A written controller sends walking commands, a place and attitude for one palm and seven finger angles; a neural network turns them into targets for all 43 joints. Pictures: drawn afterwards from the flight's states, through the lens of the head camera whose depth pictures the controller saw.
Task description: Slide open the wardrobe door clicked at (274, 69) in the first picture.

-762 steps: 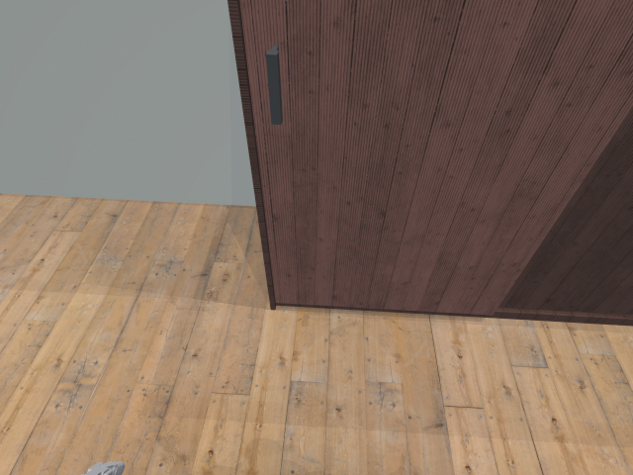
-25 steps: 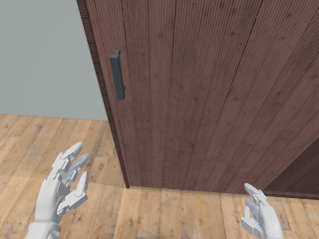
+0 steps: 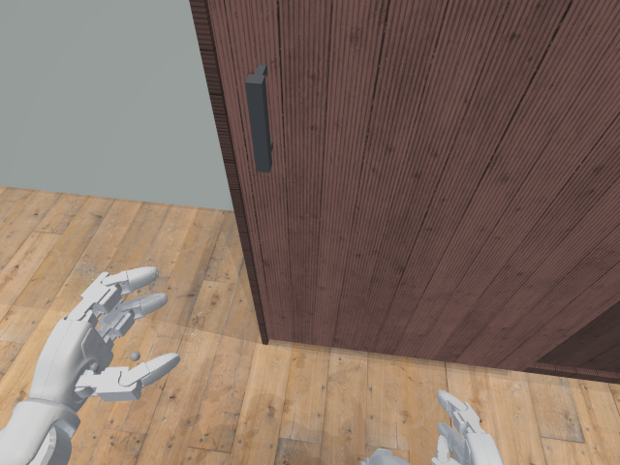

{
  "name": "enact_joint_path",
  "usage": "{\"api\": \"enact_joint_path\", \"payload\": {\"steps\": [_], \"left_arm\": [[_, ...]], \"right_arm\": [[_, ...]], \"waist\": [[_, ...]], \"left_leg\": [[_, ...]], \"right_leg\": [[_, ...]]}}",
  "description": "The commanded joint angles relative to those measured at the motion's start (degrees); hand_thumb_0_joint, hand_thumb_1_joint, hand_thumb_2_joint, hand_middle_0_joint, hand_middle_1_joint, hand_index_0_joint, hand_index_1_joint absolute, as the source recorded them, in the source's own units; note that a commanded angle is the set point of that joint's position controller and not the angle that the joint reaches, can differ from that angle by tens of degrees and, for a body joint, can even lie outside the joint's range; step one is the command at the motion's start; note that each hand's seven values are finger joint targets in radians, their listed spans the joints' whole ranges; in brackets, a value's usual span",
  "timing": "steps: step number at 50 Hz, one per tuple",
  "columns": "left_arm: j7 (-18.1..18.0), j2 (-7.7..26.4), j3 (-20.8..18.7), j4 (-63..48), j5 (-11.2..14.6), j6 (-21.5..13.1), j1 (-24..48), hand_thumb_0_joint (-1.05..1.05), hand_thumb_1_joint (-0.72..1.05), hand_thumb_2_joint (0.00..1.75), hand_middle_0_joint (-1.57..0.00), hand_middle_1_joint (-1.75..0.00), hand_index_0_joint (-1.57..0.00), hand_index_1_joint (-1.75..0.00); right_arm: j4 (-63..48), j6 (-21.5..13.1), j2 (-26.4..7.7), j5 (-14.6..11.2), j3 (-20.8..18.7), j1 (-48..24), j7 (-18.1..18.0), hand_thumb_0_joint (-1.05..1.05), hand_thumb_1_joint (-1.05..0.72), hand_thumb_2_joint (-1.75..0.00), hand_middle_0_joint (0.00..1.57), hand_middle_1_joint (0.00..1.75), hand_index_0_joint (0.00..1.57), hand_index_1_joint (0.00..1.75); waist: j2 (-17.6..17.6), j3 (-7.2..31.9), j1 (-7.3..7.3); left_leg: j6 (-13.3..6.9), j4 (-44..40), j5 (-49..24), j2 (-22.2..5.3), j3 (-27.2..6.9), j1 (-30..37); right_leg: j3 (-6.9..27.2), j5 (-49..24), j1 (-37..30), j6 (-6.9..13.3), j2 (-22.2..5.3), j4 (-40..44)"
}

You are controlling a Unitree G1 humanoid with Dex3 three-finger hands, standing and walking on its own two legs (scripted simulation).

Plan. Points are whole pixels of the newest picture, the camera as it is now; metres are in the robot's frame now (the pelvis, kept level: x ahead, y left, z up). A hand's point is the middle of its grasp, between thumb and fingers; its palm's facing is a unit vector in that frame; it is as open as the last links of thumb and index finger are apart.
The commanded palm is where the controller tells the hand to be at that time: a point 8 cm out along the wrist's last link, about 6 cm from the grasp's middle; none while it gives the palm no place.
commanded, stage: raise the hand with hooked fingers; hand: left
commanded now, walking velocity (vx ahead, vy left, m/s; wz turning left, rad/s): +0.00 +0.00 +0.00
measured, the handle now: (263, 120) +0.53 +0.10 +0.16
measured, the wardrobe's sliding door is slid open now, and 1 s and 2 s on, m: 0.00 0.00 0.00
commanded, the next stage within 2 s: move the hooked fingers beside the handle in 1.32 s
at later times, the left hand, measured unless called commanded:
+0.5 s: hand (73, 292) +0.26 +0.26 +0.14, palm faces +0.00 -1.00 -0.08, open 13.5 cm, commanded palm +0.23 +0.30 +0.15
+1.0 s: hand (51, 235) +0.30 +0.27 +0.18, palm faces -0.02 -1.00 -0.08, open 14.0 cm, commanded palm +0.26 +0.31 +0.19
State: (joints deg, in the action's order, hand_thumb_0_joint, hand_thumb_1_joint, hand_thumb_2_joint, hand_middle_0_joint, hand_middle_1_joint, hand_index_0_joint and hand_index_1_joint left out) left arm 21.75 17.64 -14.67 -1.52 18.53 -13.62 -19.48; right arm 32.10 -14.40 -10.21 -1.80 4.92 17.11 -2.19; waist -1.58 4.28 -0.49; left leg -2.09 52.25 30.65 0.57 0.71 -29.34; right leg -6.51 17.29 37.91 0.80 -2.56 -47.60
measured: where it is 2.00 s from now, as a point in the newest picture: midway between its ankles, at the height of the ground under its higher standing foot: outside the picture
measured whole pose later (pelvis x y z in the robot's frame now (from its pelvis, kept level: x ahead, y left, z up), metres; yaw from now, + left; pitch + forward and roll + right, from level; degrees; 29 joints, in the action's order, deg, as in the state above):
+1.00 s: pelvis +0.02 -0.01 +0.04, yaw +0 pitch +1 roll -1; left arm 32.1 28.0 -27.4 14.4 20.0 1.8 5.2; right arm 33.1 -13.3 -17.0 -3.4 4.1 16.0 -4.4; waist -2.5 1.3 1.7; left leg -1.7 32.4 22.7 0.7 0.8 -10.3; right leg -6.4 11.4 19.7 1.0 -1.5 -30.5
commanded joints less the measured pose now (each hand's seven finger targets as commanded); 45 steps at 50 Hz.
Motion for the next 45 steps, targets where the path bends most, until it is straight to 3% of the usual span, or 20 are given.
{"api": "enact_joint_path", "payload": {"steps": [1,3,5,9,12,13,16,18,22,23,25,32,36,40,41,45], "left_arm": [[-1.2,7.0,-6.5,-12.1,2.2,-3.4,-0.3,0.00,-0.03,0.50,-0.27,-0.90,-0.27,-0.90],[-0.9,7.4,-6.1,-12.2,2.0,-3.4,1.6,0.00,-0.08,0.48,-0.27,-0.93,-0.27,-0.93],[-0.5,9.0,-6.9,-13.6,1.6,-3.5,3.4,0.00,-0.13,0.46,-0.27,-0.96,-0.27,-0.96],[0.0,11.1,-8.0,-13.3,1.9,-2.7,8.4,0.00,-0.22,0.42,-0.28,-1.02,-0.28,-1.02],[0.1,12.6,-8.9,-13.5,1.8,-2.2,12.2,0.00,-0.29,0.39,-0.29,-1.07,-0.29,-1.07],[0.4,14.2,-10.0,-13.1,1.9,-1.6,13.8,0.00,-0.31,0.38,-0.29,-1.08,-0.29,-1.08],[1.8,13.7,-9.8,-10.2,2.3,0.1,16.0,0.00,-0.38,0.35,-0.29,-1.12,-0.29,-1.12],[3.0,15.2,-11.2,-7.8,2.7,2.0,17.6,0.00,-0.43,0.33,-0.29,-1.15,-0.29,-1.15],[4.6,16.6,-12.1,-5.9,2.6,5.2,22.1,0.00,-0.50,0.30,-0.30,-1.20,-0.30,-1.20],[5.0,17.8,-13.0,-5.9,2.8,5.8,23.1,0.00,-0.50,0.30,-0.30,-1.20,-0.30,-1.20],[5.4,18.6,-13.4,-5.5,2.7,6.7,25.3,0.00,-0.50,0.30,-0.30,-1.20,-0.30,-1.20],[7.3,21.7,-16.2,-0.5,3.1,8.7,31.4,0.00,-0.50,0.30,-0.30,-1.20,-0.30,-1.20],[8.2,23.9,-16.8,-0.1,2.9,9.5,36.5,0.00,-0.50,0.30,-0.30,-1.20,-0.30,-1.20],[9.1,26.2,-18.2,2.9,2.9,10.6,39.6,0.00,-0.50,0.30,-0.30,-1.20,-0.30,-1.20],[9.4,26.4,-18.1,3.6,2.8,10.9,40.6,0.00,-0.50,0.30,-0.30,-1.20,-0.30,-1.20],[10.6,24.1,-16.6,7.3,3.2,12.4,36.7,0.00,-0.50,0.30,-0.30,-1.20,-0.30,-1.20]], "right_arm": [[-10.8,-5.4,-11.0,-0.4,-5.6,-6.5,-0.5,0.00,-0.90,-0.90,0.20,0.30,0.20,0.30],[-10.5,-5.8,-11.6,-0.3,-5.6,-6.2,-0.5,0.00,-0.90,-0.90,0.20,0.30,0.20,0.30],[-10.1,-6.2,-12.1,-0.5,-5.8,-5.0,-0.7,0.00,-0.90,-0.90,0.20,0.30,0.20,0.30],[-9.3,-6.3,-12.8,-0.8,-5.6,-4.7,-1.5,0.00,-0.90,-0.90,0.20,0.30,0.20,0.30],[-8.8,-6.5,-12.8,-0.9,-5.4,-4.9,-2.2,0.00,-0.90,-0.90,0.20,0.30,0.20,0.30],[-8.6,-6.4,-13.0,-0.7,-5.2,-4.8,-2.3,0.00,-0.90,-0.90,0.20,0.30,0.20,0.30],[-8.0,-6.2,-12.9,-1.0,-5.1,-5.0,-2.7,0.00,-0.90,-0.90,0.20,0.30,0.20,0.30],[-8.0,-5.9,-13.2,-0.9,-4.7,-5.1,-2.8,0.00,-0.90,-0.90,0.20,0.30,0.20,0.30],[-8.1,-5.2,-13.1,-1.2,-4.4,-5.9,-3.0,0.00,-0.90,-0.90,0.20,0.30,0.20,0.30],[-8.3,-5.1,-13.0,-1.1,-4.1,-6.0,-2.9,0.00,-0.90,-0.90,0.20,0.30,0.20,0.30],[-8.3,-4.8,-12.9,-1.1,-4.0,-6.0,-2.9,0.00,-0.90,-0.90,0.20,0.30,0.20,0.30],[-7.7,-3.8,-12.9,-1.3,-3.6,-6.4,-3.1,0.00,-0.90,-0.90,0.20,0.30,0.20,0.30],[-7.7,-3.3,-12.8,-1.4,-3.2,-6.7,-3.2,0.00,-0.90,-0.90,0.20,0.30,0.20,0.30],[-7.5,-2.7,-13.2,-1.6,-3.2,-6.8,-3.3,0.00,-0.90,-0.90,0.20,0.30,0.20,0.30],[-7.5,-2.6,-13.2,-1.7,-3.2,-6.8,-3.4,0.00,-0.90,-0.90,0.20,0.30,0.20,0.30],[-8.2,-2.2,-13.6,-1.9,-3.5,-6.8,-2.7,0.00,-0.90,-0.90,0.20,0.30,0.20,0.30]], "waist": [[0.9,9.1,2.52],[0.4,6.6,1.92],[-1.6,9.1,1.77],[-2.0,7.7,1.25],[-4.9,7.7,1.52],[-4.8,7.3,1.57],[-4.4,6.6,1.44],[-4.0,5.1,1.92],[-3.9,5.2,1.94],[-5.4,5.4,2.58],[-3.7,6.6,2.30],[-2.3,6.3,2.27],[-4.6,7.2,2.41],[-2.6,6.9,2.43],[-3.4,6.2,2.34],[-1.4,5.0,2.72]], "left_leg": [[3.2,-13.4,-22.9,-0.5,-3.9,-4.2],[3.3,-13.8,-22.8,-0.6,-4.0,-3.5],[3.3,-14.2,-23.3,-0.6,-3.9,-1.3],[3.1,-15.6,-22.7,-0.7,-3.9,0.8],[3.3,-17.1,-24.6,-0.9,-4.4,3.7],[3.3,-17.1,-25.5,-0.8,-4.4,4.3],[3.2,-18.6,-27.5,-0.9,-4.2,6.1],[3.2,-19.3,-28.3,-0.9,-4.1,6.5],[2.8,-21.1,-28.8,-0.9,-3.9,8.3],[3.0,-21.4,-30.0,-0.8,-3.8,8.8],[2.8,-22.0,-31.0,-0.9,-3.8,10.2],[2.3,-23.8,-29.8,-0.7,-3.5,11.3],[2.4,-24.9,-30.5,-0.5,-3.6,13.1],[1.8,-25.9,-28.6,-0.4,-3.5,12.9],[1.8,-26.1,-27.8,-0.3,-3.5,13.0],[1.6,-26.1,-27.3,-0.2,-3.2,11.9]], "right_leg": [[1.4,-6.8,-18.6,0.7,1.7,5.0],[1.4,-6.6,-17.8,0.9,1.9,5.6],[1.7,-7.0,-18.7,0.7,1.6,6.2],[1.9,-7.0,-20.0,0.8,1.8,8.1],[1.5,-8.3,-21.1,0.9,1.8,9.2],[1.8,-9.5,-22.0,1.1,2.1,9.6],[1.6,-12.1,-23.5,0.9,2.0,11.1],[1.7,-13.2,-24.8,1.1,2.3,12.1],[1.7,-14.3,-26.6,0.9,2.2,13.9],[1.9,-15.2,-27.8,1.2,2.4,14.1],[1.9,-16.4,-28.4,0.9,2.4,14.8],[2.2,-16.6,-29.9,0.9,2.3,17.0],[2.4,-16.8,-31.1,1.1,2.1,17.9],[2.6,-15.6,-32.0,1.1,2.1,18.9],[2.7,-14.7,-31.4,1.1,2.0,19.2],[3.0,-14.7,-31.0,1.1,1.7,19.0]]}}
